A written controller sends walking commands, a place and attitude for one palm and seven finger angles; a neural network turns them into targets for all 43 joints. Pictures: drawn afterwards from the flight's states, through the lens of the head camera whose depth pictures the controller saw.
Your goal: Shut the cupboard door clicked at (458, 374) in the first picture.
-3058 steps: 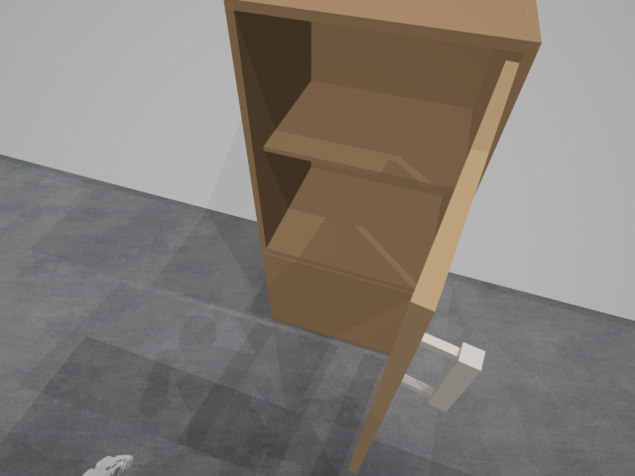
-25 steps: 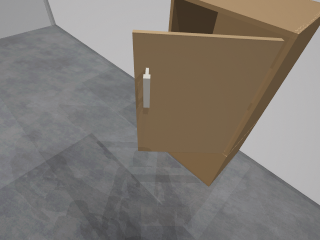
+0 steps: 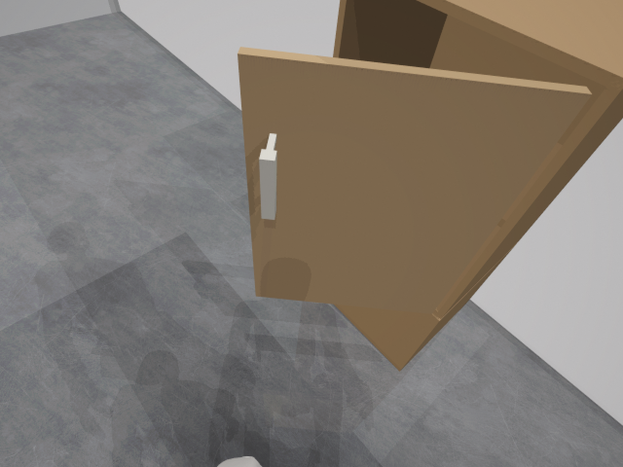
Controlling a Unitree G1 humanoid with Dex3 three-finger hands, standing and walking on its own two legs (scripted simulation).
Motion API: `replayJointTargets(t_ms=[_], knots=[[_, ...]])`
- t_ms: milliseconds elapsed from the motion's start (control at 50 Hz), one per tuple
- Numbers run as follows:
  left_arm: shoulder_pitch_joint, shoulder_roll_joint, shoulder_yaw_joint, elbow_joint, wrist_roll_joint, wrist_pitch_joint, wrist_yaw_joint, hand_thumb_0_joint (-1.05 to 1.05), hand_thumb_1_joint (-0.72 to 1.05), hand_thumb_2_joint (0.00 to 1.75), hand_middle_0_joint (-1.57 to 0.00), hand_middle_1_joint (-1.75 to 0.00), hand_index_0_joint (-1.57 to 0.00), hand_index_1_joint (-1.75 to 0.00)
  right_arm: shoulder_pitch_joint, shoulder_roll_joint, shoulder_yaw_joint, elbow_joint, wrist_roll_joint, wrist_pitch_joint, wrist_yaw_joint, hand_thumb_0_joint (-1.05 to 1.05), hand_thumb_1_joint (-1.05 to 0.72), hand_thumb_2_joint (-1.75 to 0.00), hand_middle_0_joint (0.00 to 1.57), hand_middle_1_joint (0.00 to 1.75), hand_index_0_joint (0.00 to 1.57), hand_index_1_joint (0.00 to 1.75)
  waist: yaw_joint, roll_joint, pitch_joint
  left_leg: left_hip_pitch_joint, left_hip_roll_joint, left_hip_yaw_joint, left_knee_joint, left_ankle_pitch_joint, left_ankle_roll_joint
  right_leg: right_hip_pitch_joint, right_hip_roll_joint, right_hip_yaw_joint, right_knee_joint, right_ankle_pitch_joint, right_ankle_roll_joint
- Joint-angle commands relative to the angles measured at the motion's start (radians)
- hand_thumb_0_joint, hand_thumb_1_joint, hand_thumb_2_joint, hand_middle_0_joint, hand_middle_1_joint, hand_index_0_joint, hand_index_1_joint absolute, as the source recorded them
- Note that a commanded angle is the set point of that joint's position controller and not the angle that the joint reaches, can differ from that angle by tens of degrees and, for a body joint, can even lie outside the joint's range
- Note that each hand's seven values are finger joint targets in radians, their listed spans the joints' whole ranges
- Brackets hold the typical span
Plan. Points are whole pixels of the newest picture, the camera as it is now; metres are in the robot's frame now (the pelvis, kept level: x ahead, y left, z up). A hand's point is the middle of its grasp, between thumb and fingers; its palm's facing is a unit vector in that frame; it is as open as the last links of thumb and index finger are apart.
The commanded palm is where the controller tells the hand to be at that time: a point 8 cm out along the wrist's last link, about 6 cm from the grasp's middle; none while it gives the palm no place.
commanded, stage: shuffle to correct the standing spot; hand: left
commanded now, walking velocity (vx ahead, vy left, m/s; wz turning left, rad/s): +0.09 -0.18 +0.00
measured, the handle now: (270, 177) +0.49 +0.11 +0.08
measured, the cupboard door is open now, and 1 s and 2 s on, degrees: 44 44 44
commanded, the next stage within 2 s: come to a stop and stand still in 0.34 s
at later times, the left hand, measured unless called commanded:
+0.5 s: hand out of the picture +0.14 +0.11 -0.17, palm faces -0.03 -0.97 -0.23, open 7.3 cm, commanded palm none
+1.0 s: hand out of the picture +0.03 +0.10 -0.18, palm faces +0.13 -0.97 -0.21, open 7.3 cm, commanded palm none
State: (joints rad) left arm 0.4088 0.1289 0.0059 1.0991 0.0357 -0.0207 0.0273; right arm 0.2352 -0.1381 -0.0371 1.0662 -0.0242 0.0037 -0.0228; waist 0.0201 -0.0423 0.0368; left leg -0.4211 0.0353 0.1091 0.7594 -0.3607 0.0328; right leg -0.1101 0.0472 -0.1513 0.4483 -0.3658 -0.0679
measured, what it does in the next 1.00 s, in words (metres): steps on the spot: left foot, then right foot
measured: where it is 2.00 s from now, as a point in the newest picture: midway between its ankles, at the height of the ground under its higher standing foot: outside the picture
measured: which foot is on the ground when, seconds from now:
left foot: up 0.00-0.02, down 0.04-0.48, up 0.50-1.00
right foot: down 0.00-0.06, up 0.08-0.46, down 0.48-1.00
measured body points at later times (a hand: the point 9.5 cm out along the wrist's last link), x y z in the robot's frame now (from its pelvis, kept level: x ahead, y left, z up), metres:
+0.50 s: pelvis +0.05 -0.09 +0.00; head +0.09 -0.09 +0.44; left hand +0.14 +0.16 -0.15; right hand +0.02 -0.32 -0.16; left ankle +0.04 +0.07 -0.73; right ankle +0.08 -0.21 -0.74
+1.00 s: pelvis +0.03 -0.09 +0.00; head +0.06 -0.07 +0.45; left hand +0.03 +0.15 -0.16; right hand +0.15 -0.32 -0.13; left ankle +0.03 +0.02 -0.72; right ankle +0.08 -0.21 -0.73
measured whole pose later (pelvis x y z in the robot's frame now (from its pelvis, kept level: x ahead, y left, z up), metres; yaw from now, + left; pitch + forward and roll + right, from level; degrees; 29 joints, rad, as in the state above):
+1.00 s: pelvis +0.03 -0.09 +0.00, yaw +2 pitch +0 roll +0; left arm 0.29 0.20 0.05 1.01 0.03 0.03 0.03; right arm 0.13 -0.16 -0.05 0.97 -0.01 0.04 0.00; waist 0.06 -0.05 0.05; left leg -0.30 0.00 0.04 0.64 -0.34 -0.03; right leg -0.33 -0.07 -0.12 0.54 -0.21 -0.01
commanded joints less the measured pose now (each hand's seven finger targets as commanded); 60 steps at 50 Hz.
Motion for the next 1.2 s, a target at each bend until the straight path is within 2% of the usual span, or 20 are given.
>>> replayJointTargets(t_ms=[0,20,40,100,180,320,400,440,460,480,500,540,620,780,900,960,980,1020,1060,1180], knots=[[0.067,0.095,0.022,-0.024,-0.013,0.000,-0.002,0.00,0.90,0.90,-0.20,-0.30,-0.20,-0.30,0.223,-0.084,-0.010,0.020,-0.001,-0.042,-0.019,0.00,-0.90,-0.90,0.20,0.30,0.20,0.30,-0.096,0.028,-0.091,0.404,0.086,-0.070,-0.277,0.325,0.045,-0.174,-0.149,0.106,0.206,0.485,-0.029],[0.095,0.046,0.017,-0.042,-0.018,0.000,-0.005,0.00,0.90,0.90,-0.20,-0.30,-0.20,-0.30,0.303,-0.183,-0.031,0.025,-0.007,-0.049,-0.029,0.00,-0.90,-0.90,0.20,0.30,0.20,0.30,-0.109,0.255,-0.154,0.526,0.359,-0.417,-0.339,0.538,0.172,-0.363,-0.065,0.034,0.452,0.063,0.028],[0.052,0.084,0.023,-0.073,-0.012,0.003,-0.005,0.00,0.90,0.90,-0.20,-0.30,-0.20,-0.30,0.325,-0.229,-0.035,0.019,-0.004,-0.037,-0.034,0.00,-0.90,-0.90,0.20,0.30,0.20,0.30,-0.118,0.268,-0.155,0.526,0.508,-0.595,-0.421,0.622,0.284,-0.462,-0.041,0.100,0.660,-0.249,0.031],[-0.051,0.091,0.049,-0.081,0.007,0.027,-0.015,0.00,0.90,0.90,-0.20,-0.30,-0.20,-0.30,0.166,-0.142,-0.013,-0.009,-0.005,-0.042,-0.041,0.00,-0.90,-0.90,0.20,0.30,0.20,0.30,-0.053,0.147,0.060,0.210,0.395,-0.399,-0.475,0.496,0.209,-0.496,-0.111,0.195,0.794,-0.074,0.050],[0.013,0.042,0.049,-0.066,0.004,0.060,-0.034,0.00,0.90,0.90,-0.20,-0.30,-0.20,-0.30,0.079,-0.138,-0.017,-0.044,-0.006,-0.058,-0.035,0.00,-0.90,-0.90,0.20,0.30,0.20,0.30,0.008,0.170,0.010,0.125,0.269,-0.132,-0.488,0.434,0.131,-0.400,-0.114,0.152,0.723,0.092,0.084],[-0.196,0.063,0.051,-0.157,-0.002,0.062,-0.044,0.00,0.90,0.90,-0.20,-0.30,-0.20,-0.30,0.134,-0.188,-0.047,-0.050,-0.020,-0.031,-0.023,0.00,-0.90,-0.90,0.20,0.30,0.20,0.30,-0.056,0.227,0.040,0.168,0.261,-0.139,-0.482,0.333,0.121,-0.375,-0.119,0.076,0.354,0.055,0.106],[-0.170,0.084,0.059,-0.169,-0.009,0.047,-0.049,0.00,0.90,0.90,-0.20,-0.30,-0.20,-0.30,0.111,-0.232,-0.068,-0.063,-0.020,-0.012,-0.020,0.00,-0.90,-0.90,0.20,0.30,0.20,0.30,-0.037,0.209,-0.045,0.164,0.267,-0.168,-0.380,0.267,0.084,-0.198,-0.077,0.047,0.123,0.088,0.093],[-0.060,0.152,0.073,-0.139,-0.005,0.029,-0.043,0.00,0.90,0.90,-0.20,-0.30,-0.20,-0.30,0.125,-0.189,-0.061,-0.063,-0.012,-0.008,-0.011,0.00,-0.90,-0.90,0.20,0.30,0.20,0.30,0.011,0.048,-0.096,0.050,0.162,-0.083,-0.207,0.115,0.006,0.035,-0.112,0.093,-0.069,0.218,0.082],[-0.005,0.244,0.091,-0.123,0.004,0.017,-0.026,0.00,0.90,0.90,-0.20,-0.30,-0.20,-0.30,0.144,-0.095,-0.040,-0.080,-0.004,-0.006,-0.005,0.00,-0.90,-0.90,0.20,0.30,0.20,0.30,0.029,-0.247,-0.138,-0.128,0.029,0.033,0.028,-0.189,-0.047,0.171,-0.348,0.327,-0.120,0.355,0.031],[0.002,0.270,0.082,-0.128,-0.007,0.016,-0.018,0.00,0.90,0.90,-0.20,-0.30,-0.20,-0.30,0.111,-0.078,-0.024,-0.105,0.001,0.005,-0.010,0.00,-0.90,-0.90,0.20,0.30,0.20,0.30,0.038,-0.284,-0.162,-0.114,0.000,-0.061,0.175,-0.310,-0.045,0.074,-0.430,0.408,-0.137,0.493,-0.033],[-0.043,0.227,0.064,-0.133,-0.008,0.010,-0.015,0.00,0.90,0.90,-0.20,-0.30,-0.20,-0.30,0.104,-0.066,-0.021,-0.098,0.003,0.006,-0.007,0.00,-0.90,-0.90,0.20,0.30,0.20,0.30,0.021,-0.155,-0.119,-0.088,0.022,-0.103,0.219,-0.250,-0.036,0.003,-0.408,0.343,-0.135,0.476,-0.077],[-0.151,0.180,0.051,-0.139,-0.012,-0.010,-0.002,0.00,0.90,0.90,-0.20,-0.30,-0.20,-0.30,0.137,-0.052,-0.017,-0.045,0.004,0.017,0.001,0.00,-0.90,-0.90,0.20,0.30,0.20,0.30,-0.030,-0.196,-0.075,-0.040,0.033,-0.093,0.243,-0.139,-0.055,-0.073,-0.349,0.314,-0.142,0.519,-0.045],[-0.129,0.192,0.055,-0.145,-0.013,-0.009,0.012,0.00,0.90,0.90,-0.20,-0.30,-0.20,-0.30,0.097,-0.066,-0.014,-0.040,0.014,0.022,0.003,0.00,-0.90,-0.90,0.20,0.30,0.20,0.30,-0.003,-0.072,-0.069,-0.047,0.001,-0.073,0.187,-0.095,-0.085,-0.009,-0.364,0.253,-0.058,0.853,-0.102],[-0.086,0.224,0.081,-0.146,-0.008,0.010,0.027,0.00,0.90,0.90,-0.20,-0.30,-0.20,-0.30,-0.009,-0.101,-0.026,-0.109,0.004,0.049,0.013,0.00,-0.90,-0.90,0.20,0.30,0.20,0.30,0.027,-0.063,-0.066,-0.120,-0.009,-0.127,0.260,-0.071,-0.092,0.003,-0.430,0.331,-0.099,0.651,-0.160],[-0.114,0.242,0.087,-0.159,0.004,0.022,0.016,0.00,0.90,0.90,-0.20,-0.30,-0.20,-0.30,-0.023,-0.078,-0.018,-0.132,0.012,0.030,0.024,0.00,-0.90,-0.90,0.20,0.30,0.20,0.30,0.023,-0.119,-0.085,0.057,-0.027,-0.079,-0.013,-0.052,-0.064,-0.106,-0.377,0.317,-0.124,0.287,-0.125],[-0.137,0.227,0.084,-0.152,-0.006,0.033,0.010,0.00,0.90,0.90,-0.20,-0.30,-0.20,-0.30,0.065,-0.069,-0.014,-0.097,0.015,0.014,0.018,0.00,-0.90,-0.90,0.20,0.30,0.20,0.30,-0.022,-0.097,-0.089,0.302,-0.049,-0.028,-0.307,0.126,-0.052,-0.231,-0.285,0.240,-0.053,0.148,-0.040],[-0.129,0.195,0.073,-0.154,-0.010,0.037,0.007,0.00,0.90,0.90,-0.20,-0.30,-0.20,-0.30,0.081,-0.099,-0.017,-0.089,0.016,0.007,0.013,0.00,-0.90,-0.90,0.20,0.30,0.20,0.30,-0.026,-0.003,-0.091,0.368,0.005,-0.062,-0.367,0.150,-0.041,-0.271,-0.232,0.196,0.015,0.091,0.001],[-0.124,0.107,0.055,-0.170,-0.015,0.043,0.002,0.00,0.90,0.90,-0.20,-0.30,-0.20,-0.30,0.034,-0.191,-0.030,-0.128,0.003,0.007,0.004,0.00,-0.90,-0.90,0.20,0.30,0.20,0.30,-0.013,0.294,-0.020,0.187,0.269,-0.340,-0.508,0.227,0.092,-0.285,-0.111,0.058,0.212,-0.111,0.085],[-0.135,0.108,0.049,-0.136,-0.010,0.052,0.005,0.00,0.90,0.90,-0.20,-0.30,-0.20,-0.30,-0.050,-0.150,-0.011,-0.132,-0.004,0.001,-0.004,0.00,-0.90,-0.90,0.20,0.30,0.20,0.30,0.002,0.272,0.025,0.054,0.232,-0.311,-0.562,0.209,0.134,-0.216,-0.120,0.125,0.349,-0.117,0.074],[-0.093,0.077,0.038,-0.087,-0.011,0.042,0.003,0.00,0.90,0.90,-0.20,-0.30,-0.20,-0.30,-0.002,-0.136,-0.005,-0.103,-0.002,-0.008,-0.015,0.00,-0.90,-0.90,0.20,0.30,0.20,0.30,-0.001,0.149,-0.007,0.219,0.185,-0.266,-0.504,0.377,0.142,-0.222,-0.112,0.126,0.301,-0.078,0.080]])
